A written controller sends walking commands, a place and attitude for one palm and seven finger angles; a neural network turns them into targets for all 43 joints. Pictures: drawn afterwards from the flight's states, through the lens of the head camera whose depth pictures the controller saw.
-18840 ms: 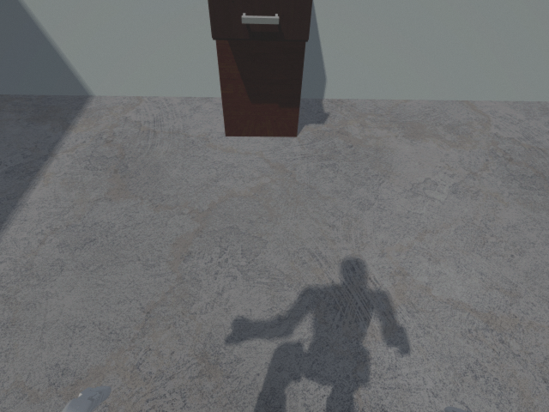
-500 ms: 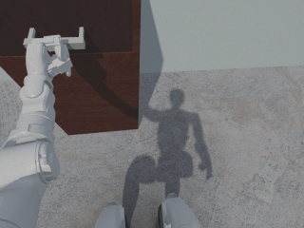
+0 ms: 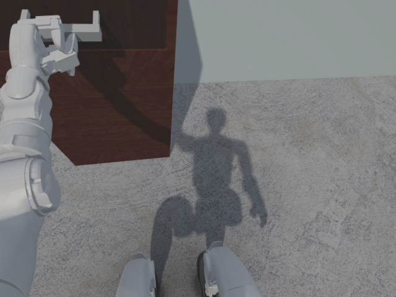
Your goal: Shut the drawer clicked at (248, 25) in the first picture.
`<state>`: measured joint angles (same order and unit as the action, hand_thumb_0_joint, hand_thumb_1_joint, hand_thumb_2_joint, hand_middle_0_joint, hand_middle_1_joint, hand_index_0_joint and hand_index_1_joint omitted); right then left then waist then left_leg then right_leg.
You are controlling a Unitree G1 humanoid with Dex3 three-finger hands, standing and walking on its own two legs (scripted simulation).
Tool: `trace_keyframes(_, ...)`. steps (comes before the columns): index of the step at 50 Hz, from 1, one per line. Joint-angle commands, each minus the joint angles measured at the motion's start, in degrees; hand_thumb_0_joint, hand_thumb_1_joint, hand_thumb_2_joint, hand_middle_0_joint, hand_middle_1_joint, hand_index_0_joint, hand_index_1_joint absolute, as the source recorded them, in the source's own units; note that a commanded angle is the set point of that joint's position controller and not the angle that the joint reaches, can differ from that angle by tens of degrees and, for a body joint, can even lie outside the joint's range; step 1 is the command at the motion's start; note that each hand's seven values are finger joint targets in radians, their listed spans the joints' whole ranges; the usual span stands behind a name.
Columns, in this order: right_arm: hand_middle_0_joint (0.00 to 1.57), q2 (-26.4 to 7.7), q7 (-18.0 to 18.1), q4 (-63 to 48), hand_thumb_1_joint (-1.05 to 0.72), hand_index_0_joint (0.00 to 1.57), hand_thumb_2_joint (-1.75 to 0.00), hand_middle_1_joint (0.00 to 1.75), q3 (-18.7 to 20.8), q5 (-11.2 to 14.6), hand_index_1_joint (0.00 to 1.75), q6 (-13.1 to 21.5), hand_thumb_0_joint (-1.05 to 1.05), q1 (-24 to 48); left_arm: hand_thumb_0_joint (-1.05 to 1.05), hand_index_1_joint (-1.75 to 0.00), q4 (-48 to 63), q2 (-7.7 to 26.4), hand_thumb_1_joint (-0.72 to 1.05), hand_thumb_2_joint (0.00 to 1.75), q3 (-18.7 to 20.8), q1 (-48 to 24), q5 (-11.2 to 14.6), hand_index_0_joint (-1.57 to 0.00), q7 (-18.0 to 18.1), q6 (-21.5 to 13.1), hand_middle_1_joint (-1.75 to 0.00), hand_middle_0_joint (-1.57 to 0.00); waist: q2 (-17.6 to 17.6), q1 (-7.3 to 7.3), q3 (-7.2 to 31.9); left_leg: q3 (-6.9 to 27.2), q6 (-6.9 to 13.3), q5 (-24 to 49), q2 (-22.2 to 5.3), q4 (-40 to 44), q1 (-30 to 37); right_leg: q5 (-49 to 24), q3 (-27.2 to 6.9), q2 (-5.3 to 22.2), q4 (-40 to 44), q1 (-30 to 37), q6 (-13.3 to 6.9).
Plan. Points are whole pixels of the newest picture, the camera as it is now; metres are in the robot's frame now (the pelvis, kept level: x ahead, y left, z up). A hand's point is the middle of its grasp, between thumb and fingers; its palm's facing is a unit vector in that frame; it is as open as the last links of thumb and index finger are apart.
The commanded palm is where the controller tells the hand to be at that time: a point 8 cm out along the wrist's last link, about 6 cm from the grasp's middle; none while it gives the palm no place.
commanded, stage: pull the fist back off the drawer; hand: left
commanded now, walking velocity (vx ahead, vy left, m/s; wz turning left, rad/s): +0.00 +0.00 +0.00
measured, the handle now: (61, 24) +0.63 +0.19 +0.09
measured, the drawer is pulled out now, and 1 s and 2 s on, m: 0.00 0.00 0.00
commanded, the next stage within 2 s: draw the hand back to the body in 0.62 s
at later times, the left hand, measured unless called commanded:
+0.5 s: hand (77, 55) +0.55 +0.15 +0.09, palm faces +0.02 -1.00 -0.02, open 3.0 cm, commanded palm +0.52 +0.19 +0.10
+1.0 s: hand (53, 77) +0.47 +0.17 +0.13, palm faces +0.05 -1.00 -0.03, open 3.3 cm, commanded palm +0.43 +0.22 +0.14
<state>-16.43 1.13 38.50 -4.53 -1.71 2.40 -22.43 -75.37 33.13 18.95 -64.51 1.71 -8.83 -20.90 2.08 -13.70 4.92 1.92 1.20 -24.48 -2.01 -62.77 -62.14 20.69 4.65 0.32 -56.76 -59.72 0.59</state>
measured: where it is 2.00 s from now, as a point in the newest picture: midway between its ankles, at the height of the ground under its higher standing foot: outside the picture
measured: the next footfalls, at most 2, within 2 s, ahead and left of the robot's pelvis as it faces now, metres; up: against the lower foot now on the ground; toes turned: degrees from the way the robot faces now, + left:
none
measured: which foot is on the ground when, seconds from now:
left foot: down 0.00-1.00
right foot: down 0.00-1.00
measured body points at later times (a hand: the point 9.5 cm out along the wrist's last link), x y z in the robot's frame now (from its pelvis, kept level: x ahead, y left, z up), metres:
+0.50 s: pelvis +0.02 +0.01 +0.01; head +0.15 +0.02 +0.44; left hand +0.54 +0.21 +0.10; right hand +0.00 -0.25 -0.10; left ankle +0.04 +0.10 -0.66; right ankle +0.06 -0.13 -0.66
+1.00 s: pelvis +0.07 -0.01 +0.05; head +0.14 -0.02 +0.49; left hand +0.46 +0.22 +0.14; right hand +0.14 -0.27 -0.07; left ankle +0.04 +0.10 -0.66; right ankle +0.06 -0.13 -0.66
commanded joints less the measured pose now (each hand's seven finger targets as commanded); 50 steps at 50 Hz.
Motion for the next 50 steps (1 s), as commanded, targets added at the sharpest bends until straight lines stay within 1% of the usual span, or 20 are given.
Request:
trace_keyframes(1,0.2,-11.0,0.6,-2.0,-0.9,0.2,-0.9,0.3,3.9,-0.2,0.3,1.2,0.0,-11.2,0.0,-1.6,14.8,10.3,0.9,0.9,0.4,-37.6,1.1,-1.4,1.9,-3.1,-1.6,-1.4,10.3,-4.95,26.7,3.8,0.5,-0.7,0.3,10.4,22.7,3.3,-2.3,-2.1,7.9,6.0,-1.4)
trace_keyframes(9,0.2,-11.5,-0.3,-2.6,-0.9,0.2,-0.9,0.3,4.3,-0.9,0.3,0.5,0.0,-12.0,0.0,-1.6,13.8,10.0,0.9,0.9,1.9,-35.5,0.4,-1.4,2.5,-2.8,-1.6,-1.4,9.6,-4.05,25.9,5.1,0.1,-2.0,0.3,10.9,23.6,3.5,-1.5,-2.0,7.0,3.9,-1.7)
trace_keyframes(14,0.2,-11.1,-1.1,-3.2,-0.9,0.2,-0.9,0.3,4.9,-1.3,0.3,-0.4,0.0,-12.5,0.0,-1.6,17.8,7.4,0.9,0.9,1.6,-32.7,0.7,-1.4,2.6,-3.5,-1.6,-1.4,10.5,-2.23,29.8,5.6,-0.3,4.2,0.0,10.9,29.0,0.2,-1.1,-2.1,6.6,5.2,-2.0)
trace_keyframes(15,0.2,-10.8,-1.3,-3.5,-0.9,0.2,-0.9,0.3,5.2,-1.2,0.3,-0.7,0.0,-12.2,0.0,-1.6,18.0,5.3,0.9,0.9,0.7,-30.5,1.0,-1.4,2.6,-3.5,-1.6,-1.4,10.7,-1.81,30.2,5.3,-0.4,4.8,0.1,10.9,29.8,-0.2,-1.1,-2.1,6.9,5.5,-2.0)
trace_keyframes(17,0.2,-10.6,-1.6,-3.5,-0.9,0.2,-0.9,0.3,5.3,-1.1,0.3,-1.1,0.0,-11.6,0.0,-1.6,19.0,3.0,0.9,0.9,-0.7,-29.3,1.4,-1.4,2.7,-3.4,-1.6,-1.4,10.1,-1.94,28.2,5.2,-0.5,4.8,-0.1,11.3,30.2,-0.3,-0.9,-2.2,7.2,5.2,-2.0)
trace_keyframes(19,0.2,-10.7,-1.8,-4.1,-0.9,0.2,-0.9,0.3,5.3,-1.1,0.3,-1.6,0.0,-11.7,0.0,-1.6,20.0,5.0,0.9,0.9,1.4,-26.0,1.3,-1.4,3.0,-3.7,-1.6,-1.4,9.8,-0.22,29.0,4.6,-0.6,7.2,0.1,11.5,30.7,-1.4,-0.9,-2.4,7.2,7.4,-2.2)
trace_keyframes(22,0.2,-10.1,-1.9,-5.0,-0.9,0.2,-0.9,0.3,5.6,-0.6,0.3,-2.5,0.0,-10.9,0.0,-1.6,20.8,5.0,0.9,0.9,2.4,-20.6,1.7,-1.4,3.2,-3.9,-1.6,-1.4,6.5,0.96,28.0,3.0,-0.2,9.0,0.3,11.7,29.0,-2.6,-1.2,-2.6,8.2,11.6,-2.1)
trace_keyframes(24,0.2,-9.6,-2.2,-5.9,-0.9,0.2,-0.9,0.3,5.7,-0.5,0.3,-3.0,0.0,-10.5,0.0,-1.6,24.3,4.2,0.9,0.9,2.3,-16.9,1.8,-1.4,3.1,-5.0,-1.6,-1.4,8.6,2.7,30.1,2.4,-0.5,14.3,0.4,11.8,32.1,-5.9,-1.1,-2.8,7.9,13.8,-2.3)
trace_keyframes(26,0.2,-9.1,-2.5,-6.5,-0.9,0.2,-0.9,0.3,5.9,-0.3,0.3,-3.6,0.0,-9.5,0.0,-1.6,24.4,1.5,0.9,0.9,1.4,-11.9,2.4,-1.4,3.1,-5.1,-1.6,-1.4,6.0,3.31,28.0,1.6,-0.5,15.4,0.4,12.1,31.3,-7.2,-1.2,-2.9,8.5,15.3,-2.2)
trace_keyframes(30,0.2,-8.9,-2.2,-6.2,-0.9,0.2,-0.9,0.3,6.3,0.2,0.3,-4.5,0.0,-9.3,0.0,-1.6,24.3,3.9,0.9,0.9,3.3,-11.7,2.3,-1.4,3.7,-5.5,-1.6,-1.4,2.6,2.87,24.4,0.1,0.2,15.2,0.8,12.0,26.9,-10.3,-2.2,-2.8,8.8,18.7,-1.7)
trace_keyframes(32,0.2,-8.7,-2.1,-6.8,-0.9,0.2,-0.9,0.3,6.5,0.3,0.3,-4.8,0.0,-9.2,0.0,-1.6,25.8,5.4,0.9,0.9,5.2,-8.2,2.3,-1.4,3.6,-5.9,-1.6,-1.4,2.0,4.45,26.5,-0.6,0.2,18.5,1.1,12.1,26.9,-14.6,-2.7,-2.7,8.3,22.9,-1.9)
trace_keyframes(33,0.2,-8.6,-2.1,-7.2,-0.9,0.2,-0.9,0.3,6.6,0.3,0.3,-4.9,0.0,-8.9,0.0,-1.6,28.1,5.3,0.9,0.9,4.9,-7.4,2.4,-1.4,3.4,-6.6,-1.6,-1.4,4.3,4.97,28.6,-0.9,0.1,21.4,1.1,11.6,29.1,-17.3,-3.0,-2.7,7.9,23.6,-2.0)
trace_keyframes(36,0.2,-7.7,-2.2,-7.1,-0.9,0.2,-0.9,0.3,6.9,0.6,0.3,-5.1,0.0,-8.3,0.0,-1.6,30.6,1.7,0.9,0.9,2.9,-4.9,3.3,-1.4,2.3,-7.0,-1.6,-1.4,3.8,4.98,29.7,-1.2,-0.1,26.4,0.9,11.2,31.4,-21.9,-3.0,-2.7,7.8,24.7,-1.7)
trace_keyframes(38,0.2,-7.8,-2.3,-9.2,-0.9,0.2,-0.9,0.3,7.3,1.2,0.3,-5.3,0.0,-7.4,0.0,-1.6,37.3,3.3,0.9,0.9,4.9,4.5,4.8,-1.4,1.6,-6.6,-1.6,-1.4,5.8,8.23,34.3,-1.5,-0.3,32.2,1.0,12.3,35.0,-26.2,-3.3,-2.7,8.1,29.9,-2.0)
trace_keyframes(40,0.2,-6.8,-2.4,-10.9,-0.9,0.2,-0.9,0.3,7.5,2.0,0.3,-4.9,0.0,-6.0,0.0,-1.6,45.6,0.8,0.9,0.9,3.6,12.6,6.6,-1.4,0.6,-5.5,-1.6,-1.4,7.2,10.08,37.0,-1.8,-0.5,39.2,0.6,13.5,39.0,-31.5,-3.5,-2.3,9.2,34.1,-1.9)
trace_keyframes(41,0.2,-6.3,-2.4,-11.4,-0.9,0.2,-0.9,0.3,7.6,2.4,0.3,-4.6,0.0,-5.4,0.0,-1.6,47.9,-1.5,0.9,0.9,2.2,16.4,7.5,-1.4,0.3,-4.4,-1.6,-1.4,4.9,9.91,35.8,-2.2,-0.2,39.2,0.5,14.3,38.7,-33.4,-3.3,-2.3,10.2,36.2,-1.7)
trace_keyframes(43,0.2,-6.1,-2.1,-11.9,-0.9,0.2,-0.9,0.3,7.5,3.1,0.3,-4.1,0.0,-4.3,0.0,-1.6,50.4,-3.1,0.9,0.9,1.0,22.3,9.1,-1.4,-0.5,-1.8,-1.6,-1.4,-0.2,9.77,31.8,-3.1,0.5,36.6,0.7,15.9,35.4,-36.2,-3.4,-2.1,11.6,40.3,-1.5)
trace_keyframes(45,0.2,-6.3,-1.7,-12.1,-0.9,0.2,-0.9,0.3,7.6,3.8,0.3,-3.9,0.0,-2.8,0.0,-1.6,53.5,-3.4,0.9,0.9,1.0,25.8,10.0,-1.4,-0.7,0.6,-1.6,-1.4,-2.1,9.58,26.6,-3.7,0.6,33.3,0.7,17.9,34.5,-36.3,-3.0,-1.9,13.2,41.3,-1.0)
trace_keyframes(47,0.2,-6.2,-1.2,-12.4,-0.9,0.2,-0.9,0.3,7.5,4.2,0.3,-3.2,0.0,-1.0,0.0,-1.6,56.9,-4.7,0.9,0.9,0.2,28.2,10.8,-1.4,-0.5,2.1,-1.6,-1.4,-2.1,9.4,22.5,-4.0,0.6,29.2,1.0,19.7,34.9,-33.4,-2.7,-1.9,15.0,41.1,-0.9)
trace_keyframes(50,0.2,-5.8,-0.5,-12.2,-0.9,0.2,-0.9,0.3,7.1,4.3,0.3,-2.0,0.0,1.3,0.0,-1.6,62.0,-5.3,0.9,0.9,-0.8,29.2,11.2,-1.4,-0.6,2.7,-1.6,-1.4,0.6,9.15,19.0,-3.8,0.5,28.0,1.2,21.1,37.6,-31.0,-2.7,-1.8,16.5,40.4,-1.1)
